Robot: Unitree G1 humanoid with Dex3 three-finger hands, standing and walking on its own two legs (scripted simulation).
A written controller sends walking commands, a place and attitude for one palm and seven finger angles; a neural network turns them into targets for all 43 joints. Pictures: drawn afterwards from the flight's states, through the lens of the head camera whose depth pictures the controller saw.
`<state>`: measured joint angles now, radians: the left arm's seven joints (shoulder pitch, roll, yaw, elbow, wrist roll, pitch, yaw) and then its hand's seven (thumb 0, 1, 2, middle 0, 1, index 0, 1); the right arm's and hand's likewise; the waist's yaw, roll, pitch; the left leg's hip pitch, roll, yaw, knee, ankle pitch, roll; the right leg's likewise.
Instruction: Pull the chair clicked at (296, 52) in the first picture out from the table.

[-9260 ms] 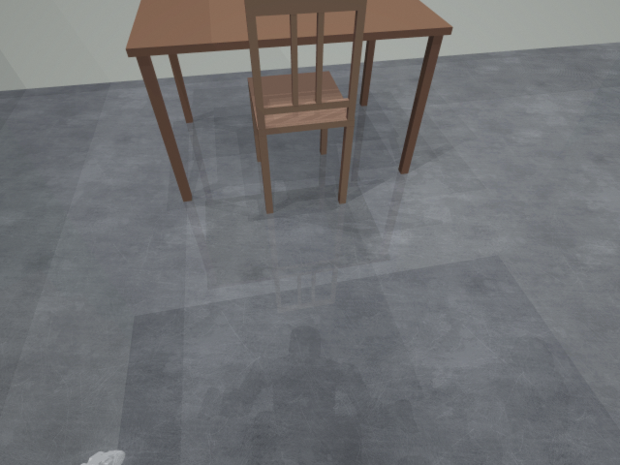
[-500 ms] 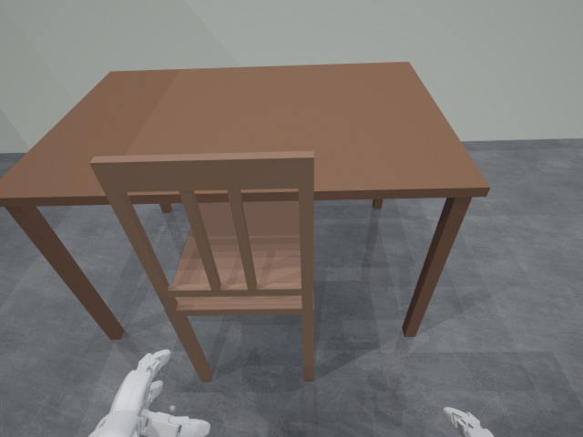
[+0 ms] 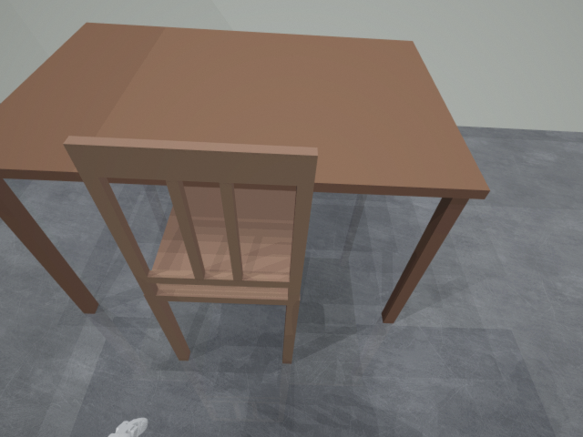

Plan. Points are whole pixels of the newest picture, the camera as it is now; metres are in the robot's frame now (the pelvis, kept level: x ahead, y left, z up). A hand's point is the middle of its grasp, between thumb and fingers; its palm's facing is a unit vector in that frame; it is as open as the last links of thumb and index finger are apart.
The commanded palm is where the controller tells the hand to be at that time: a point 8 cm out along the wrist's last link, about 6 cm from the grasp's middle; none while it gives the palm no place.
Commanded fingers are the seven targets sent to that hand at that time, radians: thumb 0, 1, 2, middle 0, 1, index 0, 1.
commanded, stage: relax the arm and regain balance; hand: left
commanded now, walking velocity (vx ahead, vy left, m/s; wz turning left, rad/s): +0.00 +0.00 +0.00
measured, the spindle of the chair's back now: (188, 234) +0.49 +0.22 -0.08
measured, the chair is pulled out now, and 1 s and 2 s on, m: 0.00 0.00 0.00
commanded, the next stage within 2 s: come to a stop and stand still in 0.36 s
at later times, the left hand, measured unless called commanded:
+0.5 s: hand out of the picture +0.11 +0.24 -0.16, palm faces +0.10 -0.95 -0.28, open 16.2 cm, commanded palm none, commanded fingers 0.00 -0.50 0.30 -0.15 -0.30 -0.15 -0.30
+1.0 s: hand out of the picture +0.07 +0.26 -0.15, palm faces +0.01 -0.92 -0.38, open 16.6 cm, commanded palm none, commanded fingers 0.00 -0.50 0.30 -0.15 -0.30 -0.15 -0.30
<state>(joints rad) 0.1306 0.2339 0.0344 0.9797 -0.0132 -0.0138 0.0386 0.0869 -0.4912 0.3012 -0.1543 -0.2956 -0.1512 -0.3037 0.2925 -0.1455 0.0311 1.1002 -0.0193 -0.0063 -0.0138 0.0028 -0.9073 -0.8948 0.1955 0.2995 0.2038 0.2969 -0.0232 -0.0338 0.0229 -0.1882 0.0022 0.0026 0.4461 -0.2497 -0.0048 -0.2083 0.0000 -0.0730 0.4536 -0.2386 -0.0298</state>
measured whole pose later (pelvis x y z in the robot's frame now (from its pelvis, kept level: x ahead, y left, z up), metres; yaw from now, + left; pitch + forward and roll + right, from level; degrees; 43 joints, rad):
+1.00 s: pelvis +0.02 +0.01 +0.00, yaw +0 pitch +0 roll +1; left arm 0.21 0.29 0.02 1.06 0.00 -0.02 0.03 0.04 -0.56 0.28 -0.16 -0.30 -0.15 -0.30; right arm 0.25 -0.21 0.03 1.07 -0.01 -0.01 -0.02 0.00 -0.91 -0.89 0.20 0.30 0.20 0.30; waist 0.00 0.05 0.03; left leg -0.14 -0.03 0.02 0.42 -0.27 0.02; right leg -0.19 -0.03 -0.05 0.48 -0.29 -0.01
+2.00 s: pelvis +0.03 -0.02 +0.00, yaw +0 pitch -1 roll +1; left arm 0.33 0.15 -0.03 1.15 0.02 -0.03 0.04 -0.03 -0.50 0.29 -0.15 -0.30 -0.15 -0.30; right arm 0.28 -0.14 0.03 1.16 0.00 -0.02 -0.04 0.00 -0.91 -0.89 0.19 0.30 0.20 0.30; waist 0.02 0.00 0.04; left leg -0.11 0.02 0.00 0.38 -0.26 -0.03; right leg -0.15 0.01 -0.08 0.43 -0.27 -0.05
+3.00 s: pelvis -0.05 +0.01 -0.11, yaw +1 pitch +16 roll -3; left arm 0.42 0.19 0.07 -0.08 -0.21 -0.47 -0.22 -0.01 -0.50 0.30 -0.11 -0.20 -0.11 -0.21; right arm 0.17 -0.17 0.04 0.51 0.01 -0.17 -0.04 0.01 -0.90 -0.89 0.20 0.30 0.21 0.30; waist 0.04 0.03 -0.14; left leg -1.02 0.01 -0.05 1.28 -0.55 0.01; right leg -0.99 -0.02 -0.13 1.22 -0.51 -0.04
